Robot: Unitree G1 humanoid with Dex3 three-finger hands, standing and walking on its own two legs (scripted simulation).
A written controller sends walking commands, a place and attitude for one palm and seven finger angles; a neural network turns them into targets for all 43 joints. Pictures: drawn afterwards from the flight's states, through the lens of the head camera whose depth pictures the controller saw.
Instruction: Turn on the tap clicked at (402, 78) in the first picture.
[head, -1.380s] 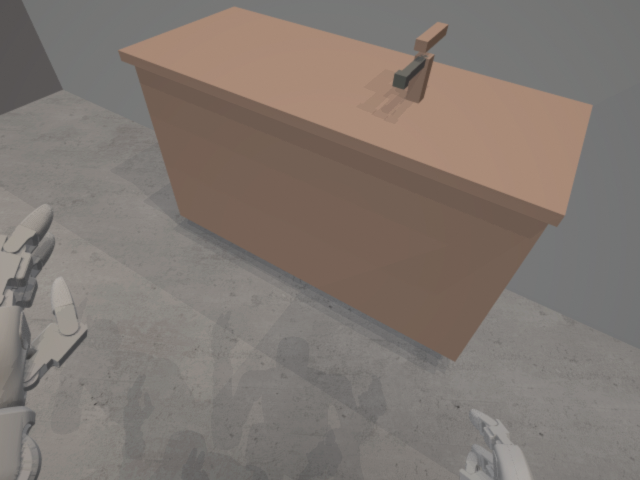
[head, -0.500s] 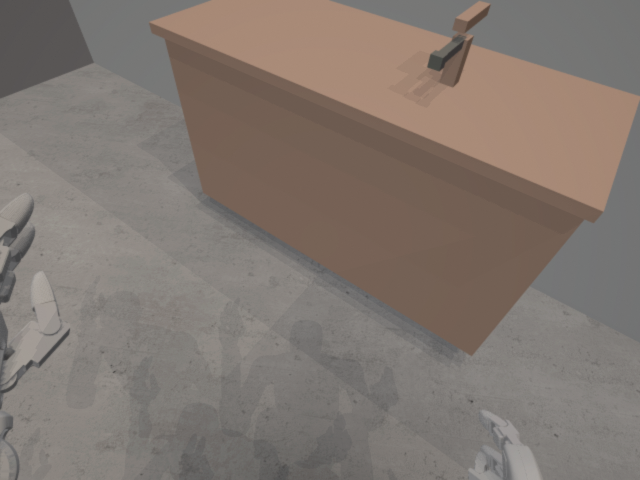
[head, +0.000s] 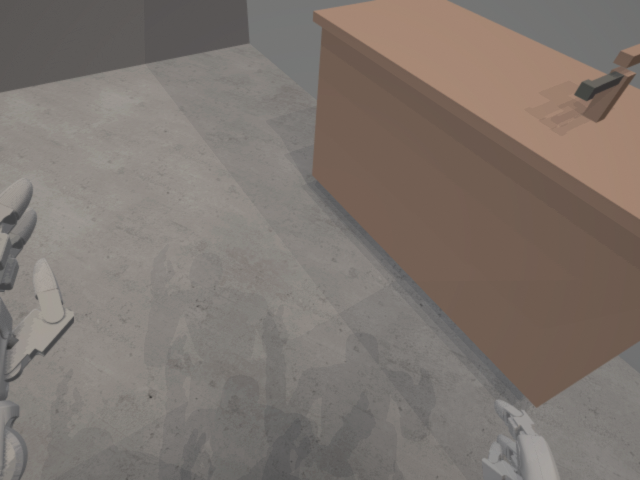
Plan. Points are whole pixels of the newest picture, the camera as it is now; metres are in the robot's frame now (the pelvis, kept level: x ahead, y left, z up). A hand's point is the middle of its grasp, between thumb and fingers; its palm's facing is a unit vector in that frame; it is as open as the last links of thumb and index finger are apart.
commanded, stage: walk around to get in front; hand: left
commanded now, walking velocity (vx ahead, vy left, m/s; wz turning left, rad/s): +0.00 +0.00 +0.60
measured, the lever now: (587, 90) +0.83 -0.48 +0.12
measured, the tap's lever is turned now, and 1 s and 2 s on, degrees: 0 0 0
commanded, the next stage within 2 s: none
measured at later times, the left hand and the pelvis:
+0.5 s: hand out of the picture +0.06 +0.24 +0.18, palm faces +0.63 -0.67 -0.40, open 7.4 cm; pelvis -0.07 -0.04 +0.02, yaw +19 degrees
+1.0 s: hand out of the picture -0.08 +0.24 +0.19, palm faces +0.79 -0.41 -0.45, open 7.4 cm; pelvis -0.11 -0.08 +0.00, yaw +35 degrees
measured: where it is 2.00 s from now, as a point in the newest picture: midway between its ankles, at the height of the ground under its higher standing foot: outside the picture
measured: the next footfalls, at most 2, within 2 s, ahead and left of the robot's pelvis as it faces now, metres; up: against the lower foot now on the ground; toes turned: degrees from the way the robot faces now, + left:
right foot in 0.34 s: +0.00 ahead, -0.13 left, +0.00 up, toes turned +11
left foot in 0.66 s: -0.10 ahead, +0.10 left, +0.00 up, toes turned +30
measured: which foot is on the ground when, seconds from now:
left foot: down 0.00-0.34, up 0.36-0.64, down 0.66-1.00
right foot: up 0.00-0.32, down 0.34-0.68, up 0.70-0.98, down 1.00-1.00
